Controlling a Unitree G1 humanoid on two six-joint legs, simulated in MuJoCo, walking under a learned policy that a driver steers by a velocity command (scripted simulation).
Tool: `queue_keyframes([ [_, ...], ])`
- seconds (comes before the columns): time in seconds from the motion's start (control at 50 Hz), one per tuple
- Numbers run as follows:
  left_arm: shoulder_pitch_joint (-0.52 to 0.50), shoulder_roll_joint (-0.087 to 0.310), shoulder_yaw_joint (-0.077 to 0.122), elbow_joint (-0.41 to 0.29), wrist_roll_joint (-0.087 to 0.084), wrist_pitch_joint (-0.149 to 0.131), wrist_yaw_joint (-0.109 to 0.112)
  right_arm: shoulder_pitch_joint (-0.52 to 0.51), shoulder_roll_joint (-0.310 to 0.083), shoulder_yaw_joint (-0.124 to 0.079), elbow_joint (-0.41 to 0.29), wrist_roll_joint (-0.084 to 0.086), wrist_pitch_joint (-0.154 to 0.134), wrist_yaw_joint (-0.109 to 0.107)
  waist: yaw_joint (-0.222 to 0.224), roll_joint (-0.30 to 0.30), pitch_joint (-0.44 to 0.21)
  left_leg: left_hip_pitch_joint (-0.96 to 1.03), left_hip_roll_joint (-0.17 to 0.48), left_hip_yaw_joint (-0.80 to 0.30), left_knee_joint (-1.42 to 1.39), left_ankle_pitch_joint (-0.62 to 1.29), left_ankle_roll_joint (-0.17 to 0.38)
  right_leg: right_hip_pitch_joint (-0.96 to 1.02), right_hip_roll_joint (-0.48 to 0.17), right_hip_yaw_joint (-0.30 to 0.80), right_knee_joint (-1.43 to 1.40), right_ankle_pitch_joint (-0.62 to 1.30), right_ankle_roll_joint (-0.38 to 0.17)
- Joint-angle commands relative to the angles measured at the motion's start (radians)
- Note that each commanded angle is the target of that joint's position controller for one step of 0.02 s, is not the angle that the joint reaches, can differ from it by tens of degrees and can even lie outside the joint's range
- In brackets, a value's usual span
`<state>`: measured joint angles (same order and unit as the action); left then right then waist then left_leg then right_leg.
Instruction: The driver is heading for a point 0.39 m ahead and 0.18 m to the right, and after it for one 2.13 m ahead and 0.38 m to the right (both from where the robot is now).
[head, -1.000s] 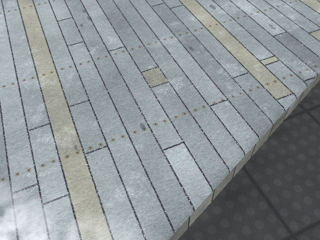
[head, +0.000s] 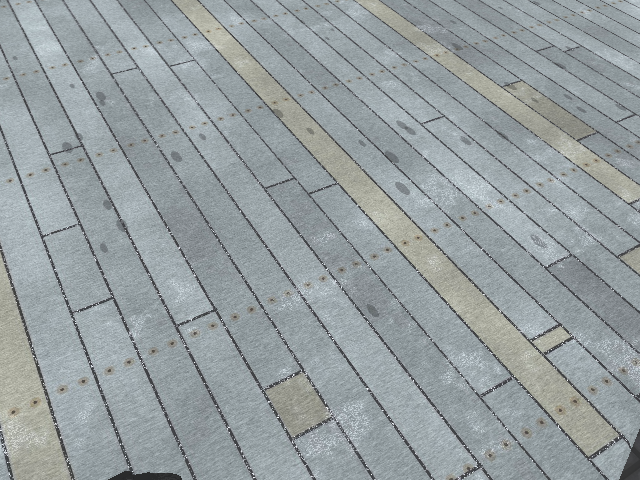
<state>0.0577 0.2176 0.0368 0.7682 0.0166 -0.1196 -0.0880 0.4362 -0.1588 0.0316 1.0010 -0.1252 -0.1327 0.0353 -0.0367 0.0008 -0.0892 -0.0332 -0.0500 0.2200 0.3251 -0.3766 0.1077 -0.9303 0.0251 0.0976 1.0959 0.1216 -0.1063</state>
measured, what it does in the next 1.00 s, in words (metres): walks ahead, turning right: right foot, then left foot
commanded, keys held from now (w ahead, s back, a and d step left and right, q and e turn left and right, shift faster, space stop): w+e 0.12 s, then e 0.32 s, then w+e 0.10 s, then e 0.30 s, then q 0.16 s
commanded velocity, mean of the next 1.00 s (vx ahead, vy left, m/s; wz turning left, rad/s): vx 0.22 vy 0.00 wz -0.51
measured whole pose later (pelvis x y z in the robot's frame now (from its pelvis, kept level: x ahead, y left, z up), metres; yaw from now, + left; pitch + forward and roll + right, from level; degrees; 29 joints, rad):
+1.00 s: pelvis +0.33 -0.01 +0.00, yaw -32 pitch +3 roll +1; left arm 0.17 0.21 0.03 0.63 0.03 0.00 0.01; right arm 0.17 -0.29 -0.08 0.79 0.00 0.01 -0.03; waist -0.02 0.05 -0.01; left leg -0.54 0.05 0.00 1.02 -0.40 -0.06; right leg -0.35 0.04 0.01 0.50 -0.20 -0.05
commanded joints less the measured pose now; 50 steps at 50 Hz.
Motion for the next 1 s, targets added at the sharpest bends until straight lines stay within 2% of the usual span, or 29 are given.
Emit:
queue_keyframes([
  [0.02, -0.098, 0.08, 0.029, -0.08, -0.003, 0.002, 0.005, 0.045, -0.206, -0.044, -0.033, 0.015, -0.006, 0.01, 0.047, 0.084, 0.093, 0.058, 0.238, -0.025, -0.098, 1.008, -0.159, 0.05, 0.021, -0.077, -0.164, -0.02, 0.01],
  [0.1, 0.111, 0.165, 0.063, -0.019, 0.017, 0.031, 0.016, 0.019, -0.329, -0.081, -0.067, 0.057, 0.003, 0.004, 0.145, 0.123, 0.133, -0.024, 0.26, 0.048, 0.085, 1.553, -0.284, 0.46, 0.108, -0.224, -0.375, -0.221, 0.042],
  [0.12, 0.236, 0.198, 0.076, 0.032, 0.023, 0.025, 0.035, -0.025, -0.367, -0.097, -0.096, 0.063, 0.017, -0.003, 0.172, 0.114, 0.139, -0.028, 0.26, 0.042, 0.201, 1.634, -0.338, 0.551, 0.126, -0.224, -0.472, -0.216, 0.032],
  [0.14, 0.517, 0.237, 0.103, 0.147, 0.013, 0.01, 0.06, -0.101, -0.399, -0.115, -0.128, 0.065, 0.033, -0.005, 0.267, -0.006, 0.089, -0.081, 0.196, 0.038, 0.51, 1.509, -0.391, 0.791, 0.141, -0.202, -0.681, 0.003, -0.008],
  [0.16, 0.639, 0.168, 0.085, 0.267, 0.055, 0.003, 0.079, -0.03, -0.26, -0.083, -0.08, 0.014, 0.042, 0.029, 0.248, -0.225, 0.001, -0.456, 0.126, -0.078, 1.055, 0.141, -0.367, 1.176, -0.009, 0.019, -0.584, 0.218, -0.115],
  [0.18, 0.369, 0.153, 0.043, 0.103, -0.013, 0.038, 0.08, -0.247, -0.091, -0.054, -0.255, 0.163, 0.005, -0.04, 0.159, -0.313, -0.027, -0.643, -0.035, -0.152, 1.369, -0.285, -0.229, 1.104, -0.162, 0.206, -0.498, 0.832, -0.195],
  [0.2, 0.341, 0.185, 0.041, 0.057, -0.008, 0.031, 0.08, -0.213, -0.099, -0.04, -0.324, 0.166, -0.03, -0.044, 0.116, -0.179, -0.21, -0.824, -0.033, -0.348, 1.444, -0.27, -0.217, 1.276, -0.312, 0.458, -0.531, 0.755, -0.371],
  [0.22, 0.318, 0.198, 0.06, 0.031, -0.029, 0.041, 0.088, -0.273, -0.16, -0.049, -0.36, 0.166, -0.053, -0.046, 0.127, -0.026, -0.209, -0.853, 0.004, -0.375, 1.342, -0.18, -0.168, 1.223, -0.299, 0.465, -0.624, 0.488, -0.354],
  [0.24, 0.242, 0.216, 0.067, 0.0, -0.046, 0.049, 0.1, -0.27, -0.167, -0.051, -0.373, 0.149, -0.055, -0.045, 0.065, 0.067, -0.128, -0.858, 0.036, -0.357, 1.201, -0.106, -0.139, 1.103, -0.245, 0.428, -0.685, 0.27, -0.303],
  [0.28, 0.111, 0.215, 0.056, -0.071, -0.031, 0.061, 0.1, -0.231, -0.196, -0.062, -0.354, 0.126, -0.019, -0.051, -0.018, 0.134, 0.021, -0.723, 0.077, -0.336, 0.988, -0.079, -0.158, 0.749, -0.217, 0.398, -0.774, 0.241, -0.273],
  [0.32, 0.08, 0.223, 0.057, -0.103, -0.023, 0.073, 0.107, -0.269, -0.193, -0.054, -0.367, 0.133, 0.011, -0.063, -0.027, 0.091, 0.091, -0.506, 0.086, -0.266, 0.565, -0.096, -0.187, 0.46, -0.138, 0.273, -0.771, 0.35, -0.206],
  [0.38, 0.235, 0.27, 0.081, -0.068, -0.048, 0.113, 0.133, -0.269, -0.19, -0.056, -0.347, 0.154, 0.038, -0.074, 0.016, -0.062, -0.098, -0.273, -0.028, -0.244, 0.307, 0.287, -0.213, 0.538, -0.037, 0.216, -0.686, 0.186, -0.093],
  [0.42, 0.214, 0.212, 0.068, -0.081, -0.057, 0.127, 0.139, -0.246, -0.209, -0.07, -0.333, 0.15, 0.051, -0.076, -0.017, -0.085, -0.101, -0.167, -0.027, -0.268, 0.165, 0.447, -0.203, 0.538, 0.0, 0.234, -0.614, -0.038, -0.021],
  [0.44, 0.214, 0.163, 0.056, -0.086, -0.055, 0.127, 0.138, -0.233, -0.227, -0.082, -0.328, 0.134, 0.054, -0.08, -0.03, -0.078, -0.077, -0.115, 0.019, -0.283, 0.119, 0.5, -0.176, 0.5, 0.035, 0.227, -0.538, -0.157, 0.02],
  [0.46, 0.214, 0.081, 0.036, -0.096, -0.042, 0.119, 0.134, -0.174, -0.261, -0.094, -0.321, 0.109, 0.058, -0.083, -0.049, -0.007, -0.106, 0.024, 0.185, -0.407, 0.135, 0.604, -0.102, 0.372, 0.084, 0.163, -0.344, -0.44, 0.068],
  [0.48, 0.3, 0.026, 0.021, -0.1, -0.016, 0.111, 0.13, -0.153, -0.288, -0.095, -0.344, 0.089, 0.077, -0.086, -0.013, 0.158, -0.15, 0.116, 0.41, -0.653, 0.135, 0.76, 0.009, 0.24, 0.161, 0.066, -0.105, -0.811, 0.103],
  [0.5, 0.422, 0.085, 0.025, -0.142, -0.034, 0.095, 0.105, -0.172, -0.353, -0.122, -0.347, 0.104, 0.088, -0.082, 0.071, 0.346, -0.259, 0.142, 0.561, -0.987, 0.04, 0.318, 0.154, 0.17, 0.061, 0.054, 0.073, -0.795, 0.109],
  [0.52, 0.349, 0.14, 0.038, -0.13, -0.054, 0.099, 0.102, -0.228, -0.283, -0.116, -0.375, 0.116, 0.089, -0.087, 0.032, 0.249, -0.168, 0.101, 0.49, -0.967, -0.03, -0.152, 0.154, 0.072, -0.008, 0.012, 0.182, -0.689, 0.126],
  [0.54, 0.267, 0.168, 0.05, -0.138, -0.054, 0.112, 0.107, -0.253, -0.254, -0.111, -0.371, 0.119, 0.09, -0.091, 0.01, 0.203, -0.076, 0.019, 0.427, -0.845, -0.04, -0.263, 0.099, 0.03, -0.027, -0.024, 0.228, -0.604, 0.131],
  [0.6, 0.209, 0.146, 0.057, -0.151, -0.028, 0.138, 0.117, -0.339, -0.222, -0.106, -0.367, 0.104, 0.09, -0.088, 0.046, 0.113, 0.058, -0.273, 0.293, -0.514, -0.055, 0.129, 0.053, 0.205, -0.057, -0.053, 0.136, -0.507, 0.142],
  [0.66, 0.181, 0.083, 0.035, -0.177, -0.028, 0.133, 0.106, -0.322, -0.228, -0.121, -0.339, 0.116, 0.089, -0.082, 0.043, 0.127, 0.006, -0.284, 0.277, -0.359, -0.032, 0.403, 0.081, 0.351, -0.069, -0.094, -0.096, -0.465, 0.136],
  [0.74, 0.149, 0.128, 0.045, -0.201, -0.031, 0.146, 0.085, -0.313, -0.272, -0.143, -0.319, 0.142, 0.1, -0.075, 0.03, 0.168, -0.054, -0.228, 0.341, -0.326, 0.006, 0.453, 0.085, 0.497, -0.058, -0.111, -0.336, -0.387, 0.117],
  [0.8, 0.179, 0.143, 0.062, -0.199, -0.025, 0.158, 0.075, -0.297, -0.264, -0.144, -0.3, 0.157, 0.111, -0.074, 0.053, 0.141, -0.044, -0.261, 0.315, -0.276, 0.106, 0.284, 0.02, 0.655, -0.006, -0.15, -0.55, -0.282, 0.061],
  [0.82, 0.216, 0.165, 0.075, -0.192, -0.024, 0.159, 0.083, -0.257, -0.233, -0.137, -0.282, 0.146, 0.115, -0.072, 0.06, 0.083, -0.037, -0.329, 0.277, -0.223, 0.208, 0.182, -0.033, 0.756, -0.01, -0.115, -0.62, -0.241, 0.03],
  [0.84, 0.244, 0.269, 0.101, -0.21, -0.017, 0.157, 0.1, -0.241, -0.17, -0.119, -0.297, 0.109, 0.119, -0.065, 0.044, -0.188, -0.025, -0.535, 0.164, -0.093, 0.532, -0.072, -0.134, 0.886, -0.249, 0.218, -0.725, -0.077, -0.055],
  [0.86, 0.243, 0.317, 0.101, -0.235, 0.011, 0.15, 0.099, -0.296, -0.179, -0.113, -0.351, 0.104, 0.111, -0.07, 0.068, -0.345, -0.049, -0.736, 0.049, -0.172, 0.738, -0.28, -0.16, 0.896, -0.429, 0.469, -0.776, -0.028, -0.239],
  [0.88, 0.25, 0.235, 0.077, -0.234, 0.018, 0.134, 0.098, -0.332, -0.234, -0.13, -0.339, 0.115, 0.111, -0.073, 0.104, -0.21, -0.065, -0.728, 0.089, -0.257, 0.847, -0.236, -0.157, 0.872, -0.39, 0.404, -0.774, -0.035, -0.236],
  [0.92, 0.143, 0.141, 0.042, -0.228, 0.004, 0.112, 0.099, -0.287, -0.212, -0.128, -0.291, 0.124, 0.127, -0.078, 0.04, -0.099, -0.059, -0.678, 0.13, -0.282, 0.823, -0.109, -0.153, 0.821, -0.286, 0.223, -0.729, -0.012, -0.128],
  [1.0, 0.05, 0.075, 0.015, -0.191, 0.019, 0.099, 0.097, -0.209, -0.161, -0.108, -0.234, 0.129, 0.143, -0.063, -0.014, -0.117, -0.054, -0.399, 0.134, -0.255, 0.616, 0.035, -0.183, 0.673, -0.194, 0.015, -0.73, 0.1, -0.087],
])
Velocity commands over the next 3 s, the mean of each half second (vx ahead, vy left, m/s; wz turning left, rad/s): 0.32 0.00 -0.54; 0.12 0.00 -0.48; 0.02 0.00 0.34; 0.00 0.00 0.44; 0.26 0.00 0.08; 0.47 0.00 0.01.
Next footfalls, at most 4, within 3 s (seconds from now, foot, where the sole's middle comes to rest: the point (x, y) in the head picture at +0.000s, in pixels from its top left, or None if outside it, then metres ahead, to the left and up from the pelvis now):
0.16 right None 0.23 -0.09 -0.77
0.46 left None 0.44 0.12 -0.77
0.82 right None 0.34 -0.13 -0.77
1.22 left None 0.42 0.08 -0.77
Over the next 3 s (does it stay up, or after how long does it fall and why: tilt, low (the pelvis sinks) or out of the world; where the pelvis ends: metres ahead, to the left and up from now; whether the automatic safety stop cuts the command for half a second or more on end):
stays up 0.65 0.01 -0.01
